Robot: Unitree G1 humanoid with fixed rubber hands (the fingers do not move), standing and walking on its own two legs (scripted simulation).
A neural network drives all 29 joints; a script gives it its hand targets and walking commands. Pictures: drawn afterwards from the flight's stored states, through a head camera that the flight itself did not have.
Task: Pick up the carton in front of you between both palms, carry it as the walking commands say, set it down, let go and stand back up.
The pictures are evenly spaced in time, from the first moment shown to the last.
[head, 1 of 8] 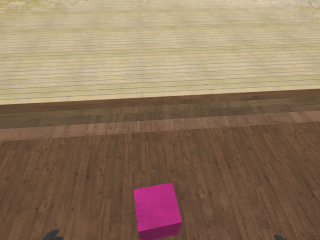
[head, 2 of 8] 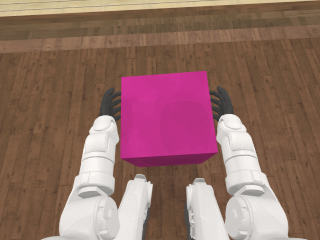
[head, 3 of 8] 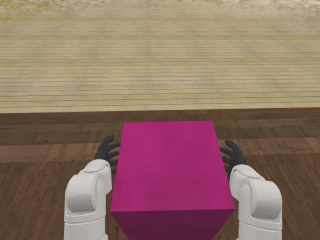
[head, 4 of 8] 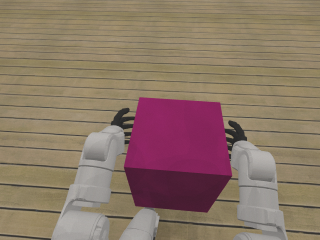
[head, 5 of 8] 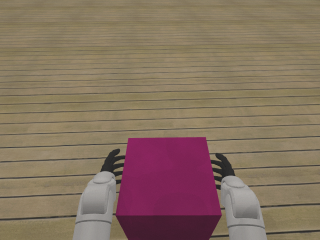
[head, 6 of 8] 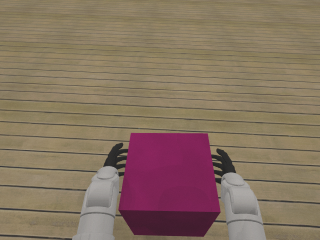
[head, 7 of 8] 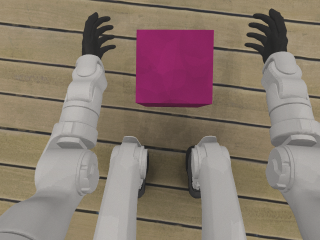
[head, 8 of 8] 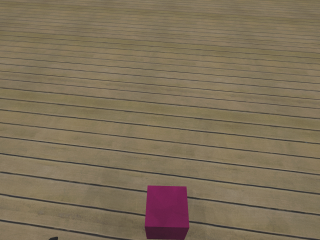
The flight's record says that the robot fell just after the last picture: no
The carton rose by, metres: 0.68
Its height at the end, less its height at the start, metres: -1.04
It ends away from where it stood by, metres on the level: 4.29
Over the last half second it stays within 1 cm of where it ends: yes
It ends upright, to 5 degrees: yes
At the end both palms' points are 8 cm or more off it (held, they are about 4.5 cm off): yes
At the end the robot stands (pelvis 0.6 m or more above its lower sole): yes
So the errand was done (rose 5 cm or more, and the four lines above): yes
